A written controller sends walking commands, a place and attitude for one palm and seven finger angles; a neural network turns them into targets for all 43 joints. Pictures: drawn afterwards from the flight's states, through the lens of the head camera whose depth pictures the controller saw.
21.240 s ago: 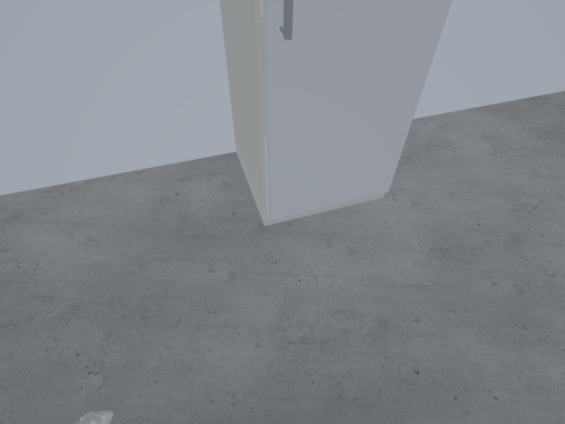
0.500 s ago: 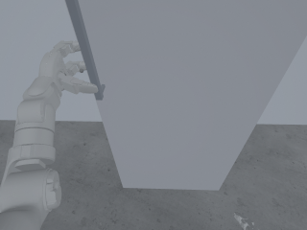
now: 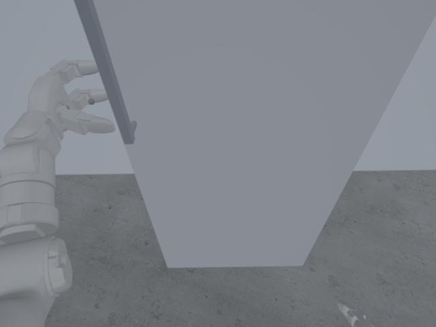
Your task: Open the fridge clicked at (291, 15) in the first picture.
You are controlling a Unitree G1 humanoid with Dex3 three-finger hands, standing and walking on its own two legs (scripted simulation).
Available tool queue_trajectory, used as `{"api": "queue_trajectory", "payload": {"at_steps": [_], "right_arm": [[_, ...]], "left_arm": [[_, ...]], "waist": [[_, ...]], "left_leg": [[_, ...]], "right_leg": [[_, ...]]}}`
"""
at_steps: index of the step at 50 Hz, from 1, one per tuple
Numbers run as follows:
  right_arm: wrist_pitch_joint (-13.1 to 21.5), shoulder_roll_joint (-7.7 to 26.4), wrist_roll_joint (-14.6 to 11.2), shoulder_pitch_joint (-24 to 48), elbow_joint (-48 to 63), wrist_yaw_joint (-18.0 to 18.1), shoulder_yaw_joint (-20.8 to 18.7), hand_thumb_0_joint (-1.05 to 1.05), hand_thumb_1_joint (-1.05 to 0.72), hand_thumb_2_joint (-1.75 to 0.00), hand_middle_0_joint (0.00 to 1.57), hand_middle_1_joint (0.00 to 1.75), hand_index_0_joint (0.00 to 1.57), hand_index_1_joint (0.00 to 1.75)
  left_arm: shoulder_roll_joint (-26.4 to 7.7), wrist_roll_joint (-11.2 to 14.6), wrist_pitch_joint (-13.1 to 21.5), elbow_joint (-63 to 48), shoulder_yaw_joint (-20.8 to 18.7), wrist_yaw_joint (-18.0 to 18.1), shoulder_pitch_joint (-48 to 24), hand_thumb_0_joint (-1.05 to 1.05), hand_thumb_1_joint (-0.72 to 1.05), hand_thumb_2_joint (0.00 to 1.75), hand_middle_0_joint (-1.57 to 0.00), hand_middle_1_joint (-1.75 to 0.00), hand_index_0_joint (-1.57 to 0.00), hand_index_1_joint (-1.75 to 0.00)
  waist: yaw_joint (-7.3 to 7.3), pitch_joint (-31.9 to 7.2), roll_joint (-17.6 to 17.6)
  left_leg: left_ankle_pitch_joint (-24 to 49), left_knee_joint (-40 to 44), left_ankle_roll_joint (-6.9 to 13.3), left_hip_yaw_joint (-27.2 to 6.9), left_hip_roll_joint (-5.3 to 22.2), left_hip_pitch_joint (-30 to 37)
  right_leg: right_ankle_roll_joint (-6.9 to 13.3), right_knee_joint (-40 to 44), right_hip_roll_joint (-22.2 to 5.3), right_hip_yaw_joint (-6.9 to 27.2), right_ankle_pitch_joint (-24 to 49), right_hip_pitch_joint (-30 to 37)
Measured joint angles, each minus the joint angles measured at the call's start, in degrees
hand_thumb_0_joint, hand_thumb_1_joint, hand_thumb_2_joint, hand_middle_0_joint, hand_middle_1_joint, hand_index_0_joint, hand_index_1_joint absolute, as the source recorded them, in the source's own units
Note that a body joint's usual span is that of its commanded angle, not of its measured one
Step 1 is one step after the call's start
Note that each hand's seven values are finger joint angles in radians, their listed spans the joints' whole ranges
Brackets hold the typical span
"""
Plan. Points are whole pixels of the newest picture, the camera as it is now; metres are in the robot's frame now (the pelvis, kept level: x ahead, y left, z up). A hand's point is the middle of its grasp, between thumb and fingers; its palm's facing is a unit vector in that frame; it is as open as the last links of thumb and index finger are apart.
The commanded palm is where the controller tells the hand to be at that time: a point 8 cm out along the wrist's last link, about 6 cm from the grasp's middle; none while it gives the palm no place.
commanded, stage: move the hooked fingers beside the handle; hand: left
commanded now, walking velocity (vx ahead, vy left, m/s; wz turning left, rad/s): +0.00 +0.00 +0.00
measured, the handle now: (110, 67) +0.48 +0.22 +0.26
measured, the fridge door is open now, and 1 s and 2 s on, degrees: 0 0 0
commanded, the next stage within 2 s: feel for the door with the fingertips in 1.74 s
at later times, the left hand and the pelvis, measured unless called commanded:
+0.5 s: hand (85, 99) +0.42 +0.25 +0.24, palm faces +0.10 -0.99 -0.01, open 14.0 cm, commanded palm +0.39 +0.30 +0.24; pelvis +0.01 +0.00 +0.00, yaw +0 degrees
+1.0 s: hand (69, 102) +0.41 +0.27 +0.23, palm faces +0.10 -0.99 -0.01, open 14.0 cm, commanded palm +0.38 +0.32 +0.24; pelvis +0.00 +0.00 +0.00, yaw +1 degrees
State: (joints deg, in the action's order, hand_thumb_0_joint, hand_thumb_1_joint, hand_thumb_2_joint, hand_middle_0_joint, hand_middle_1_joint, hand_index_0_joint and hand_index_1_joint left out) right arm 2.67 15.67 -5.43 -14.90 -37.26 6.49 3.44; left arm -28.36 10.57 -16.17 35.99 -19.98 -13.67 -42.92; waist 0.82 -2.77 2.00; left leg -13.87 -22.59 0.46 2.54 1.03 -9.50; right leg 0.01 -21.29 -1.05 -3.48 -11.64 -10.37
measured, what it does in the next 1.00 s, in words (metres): stands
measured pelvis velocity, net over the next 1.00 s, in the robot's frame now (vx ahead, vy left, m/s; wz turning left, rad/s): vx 0.00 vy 0.00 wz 0.01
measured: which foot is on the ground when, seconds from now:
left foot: down 0.00-1.00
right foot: down 0.00-1.00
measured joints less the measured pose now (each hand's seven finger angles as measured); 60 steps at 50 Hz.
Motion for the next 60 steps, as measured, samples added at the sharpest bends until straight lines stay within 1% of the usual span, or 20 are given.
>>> {"api": "queue_trajectory", "payload": {"at_steps": [4, 9, 15, 22, 26, 31, 35, 39, 44, 47, 52, 56, 60], "right_arm": [[0.2, 0.2, -0.1, -0.5, 0.1, 0.1, -0.2, 0.01, -0.9, -0.9, 0.2, 0.3, 0.2, 0.3], [0.5, 0.3, -0.2, -0.7, -0.3, 0.1, -0.2, 0.01, -0.9, -0.9, 0.2, 0.3, 0.2, 0.3], [0.5, -0.1, 0.0, 0.0, -0.1, -0.1, 0.1, 0.01, -0.9, -0.9, 0.2, 0.3, 0.2, 0.3], [0.2, -0.4, 0.1, -0.2, 0.7, -0.1, 0.3, 0.01, -0.9, -0.9, 0.2, 0.3, 0.2, 0.3], [0.0, -0.1, 0.0, -0.6, 0.9, -0.2, 0.2, 0.01, -0.9, -0.9, 0.2, 0.3, 0.2, 0.3], [-0.1, 0.4, -0.2, -1.0, 0.8, -0.1, -0.1, 0.01, -0.9, -0.9, 0.2, 0.3, 0.2, 0.3], [-0.2, 0.6, -0.2, -0.9, 0.8, -0.2, -0.2, 0.01, -0.9, -0.9, 0.2, 0.3, 0.2, 0.3], [0.0, 0.7, -0.3, -0.8, 1.1, 0.0, -0.2, 0.01, -0.9, -0.9, 0.2, 0.3, 0.2, 0.3], [0.2, 0.7, -0.2, -0.5, 1.2, 0.0, -0.2, 0.01, -0.9, -0.9, 0.2, 0.3, 0.2, 0.3], [0.2, 0.6, -0.3, -0.3, 1.1, 0.1, 0.1, 0.01, -0.9, -0.9, 0.2, 0.3, 0.2, 0.3], [0.3, 0.4, -0.2, -0.3, 1.3, 0.1, 0.2, 0.01, -0.9, -0.9, 0.2, 0.3, 0.2, 0.3], [0.1, 0.3, -0.1, -0.7, 1.4, -0.1, 0.2, 0.01, -0.9, -0.9, 0.2, 0.3, 0.2, 0.3], [-0.2, 0.3, -0.2, -1.1, 1.4, -0.4, 0.2, 0.01, -0.9, -0.9, 0.2, 0.3, 0.2, 0.3]], "left_arm": [[-0.7, 0.0, 0.5, -0.3, 0.0, -0.7, 0.4, -0.02, -0.5, 0.3, -0.3, -1.2, -0.3, -1.2], [-0.1, 0.7, 0.7, -0.6, 0.9, -1.5, -0.2, -0.02, -0.5, 0.3, -0.3, -1.2, -0.3, -1.2], [-0.1, 0.2, 0.3, 0.8, 0.5, -0.9, -0.8, -0.02, -0.5, 0.3, -0.31, -1.2, -0.3, -1.2], [-1.2, -0.3, 1.3, 1.5, -1.0, -1.3, -0.5, -0.02, -0.5, 0.3, -0.31, -1.2, -0.3, -1.2], [-1.9, 0.1, 1.5, 1.0, -1.8, -2.3, 0.4, -0.02, -0.5, 0.3, -0.31, -1.2, -0.3, -1.2], [-2.9, 0.2, 0.9, 0.6, -2.0, -3.3, 1.2, -0.02, -0.5, 0.3, -0.31, -1.2, -0.3, -1.2], [-3.3, 1.0, 1.2, 0.1, -3.0, -4.4, 2.1, -0.02, -0.5, 0.3, -0.31, -1.2, -0.3, -1.2], [-4.1, 0.6, 1.0, 0.6, -2.7, -4.7, 1.9, -0.02, -0.5, 0.3, -0.31, -1.2, -0.3, -1.2], [-4.1, 0.9, 1.4, 0.2, -2.6, -5.2, 1.8, -0.02, -0.5, 0.3, -0.3, -1.2, -0.3, -1.2], [-4.2, 1.1, 1.5, 2.0, -2.3, -5.7, 0.6, -0.02, -0.51, 0.29, -0.3, -1.2, -0.3, -1.2], [-4.6, 0.3, 1.7, 3.7, -1.9, -5.2, -0.6, -0.02, -0.51, 0.29, -0.31, -1.2, -0.3, -1.2], [-4.1, 0.8, 2.6, 2.3, -2.3, -5.4, 0.2, -0.02, -0.5, 0.3, -0.3, -1.2, -0.3, -1.2], [-3.8, 1.2, 2.1, 1.0, -2.9, -5.7, 1.5, -0.02, -0.5, 0.3, -0.31, -1.2, -0.3, -1.2]], "waist": [[-0.1, 0.2, 0.1], [-0.43, 0.1, 0.2], [-0.06, -0.2, 0.2], [0.29, -0.2, 0.1], [0.18, -0.4, 0.2], [0.0, -0.5, 0.2], [-0.12, -0.7, 0.1], [-0.2, -0.6, 0.0], [-0.33, -0.6, 0.1], [-0.27, -0.7, 0.1], [-0.02, -0.6, 0.2], [0.04, -0.7, 0.3], [0.09, -1.0, 0.4]], "left_leg": [[-0.1, -0.2, 0.0, -0.1, 0.0, -0.2], [-0.2, -0.4, 0.1, -0.4, -0.2, -0.4], [-0.2, -0.4, 0.2, -0.2, -0.2, -0.8], [-0.4, -0.3, 0.1, 0.1, -0.1, -0.7], [-0.6, -0.4, 0.1, 0.1, 0.0, -0.6], [-0.8, -0.7, 0.1, 0.0, 0.0, -0.8], [-1.0, -0.9, 0.2, -0.1, 0.0, -0.8], [-1.1, -1.3, 0.2, -0.3, -0.1, -1.2], [-1.0, -1.5, 0.2, -0.5, -0.2, -1.5], [-1.1, -1.7, 0.3, -0.6, -0.3, -1.8], [-0.9, -1.8, 0.3, -0.6, -0.3, -2.3], [-0.9, -1.5, 0.4, -0.4, -0.3, -2.0], [-1.0, -1.4, 0.4, -0.1, -0.3, -1.7]], "right_leg": [[0.0, 0.0, 0.0, -0.1, 0.0, 0.0], [-0.1, -0.1, -0.2, -0.4, -0.2, -0.1], [-0.2, -0.2, -0.3, -0.2, -0.2, -0.6], [-0.1, -0.2, -0.1, 0.1, -0.3, -0.7], [-0.2, -0.1, 0.0, 0.2, -0.4, -0.5], [-0.2, -0.2, 0.0, 0.0, -0.6, -0.5], [-0.2, -0.3, -0.1, 0.0, -0.7, -0.6], [-0.2, -0.6, -0.1, -0.2, -0.8, -0.7], [-0.3, -0.5, -0.2, -0.4, -0.7, -0.8], [-0.3, -0.7, -0.3, -0.5, -0.7, -1.1], [-0.4, -0.8, -0.4, -0.5, -0.6, -1.6], [-0.4, -0.7, -0.3, -0.2, -0.5, -1.5], [-0.4, -0.7, -0.3, 0.1, -0.6, -1.4]]}}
